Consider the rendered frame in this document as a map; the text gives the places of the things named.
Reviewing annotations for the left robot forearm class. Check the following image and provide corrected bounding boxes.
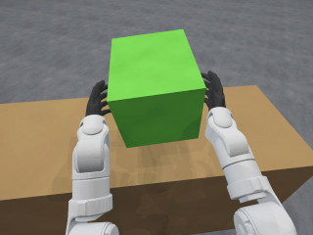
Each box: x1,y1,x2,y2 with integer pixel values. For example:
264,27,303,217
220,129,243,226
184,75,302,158
66,115,112,235

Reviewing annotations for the left robot upper arm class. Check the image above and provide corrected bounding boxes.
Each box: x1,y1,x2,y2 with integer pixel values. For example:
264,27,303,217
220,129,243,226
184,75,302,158
68,221,119,235

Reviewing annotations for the right robot forearm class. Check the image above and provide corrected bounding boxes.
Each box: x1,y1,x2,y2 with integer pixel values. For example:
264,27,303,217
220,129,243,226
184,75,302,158
204,107,297,235

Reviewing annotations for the left robot hand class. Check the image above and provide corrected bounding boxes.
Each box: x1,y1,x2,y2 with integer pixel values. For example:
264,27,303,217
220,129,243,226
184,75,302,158
85,80,111,117

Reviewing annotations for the right robot hand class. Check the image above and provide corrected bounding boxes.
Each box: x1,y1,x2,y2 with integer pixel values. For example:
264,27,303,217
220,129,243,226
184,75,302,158
201,70,226,111

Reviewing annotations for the carton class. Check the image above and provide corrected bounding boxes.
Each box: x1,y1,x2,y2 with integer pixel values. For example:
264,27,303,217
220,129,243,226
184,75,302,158
107,29,206,148

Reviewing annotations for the right robot upper arm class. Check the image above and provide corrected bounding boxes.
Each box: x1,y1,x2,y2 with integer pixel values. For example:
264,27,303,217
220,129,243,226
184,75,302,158
234,201,296,235

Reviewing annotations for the pedestal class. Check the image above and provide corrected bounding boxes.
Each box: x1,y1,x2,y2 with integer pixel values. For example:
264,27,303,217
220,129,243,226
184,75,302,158
0,85,313,235

